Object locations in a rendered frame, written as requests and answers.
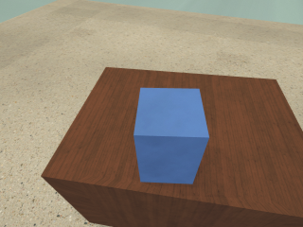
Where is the carton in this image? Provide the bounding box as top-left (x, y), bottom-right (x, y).
top-left (134, 87), bottom-right (209, 184)

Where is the pedestal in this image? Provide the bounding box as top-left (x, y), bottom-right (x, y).
top-left (41, 67), bottom-right (303, 227)

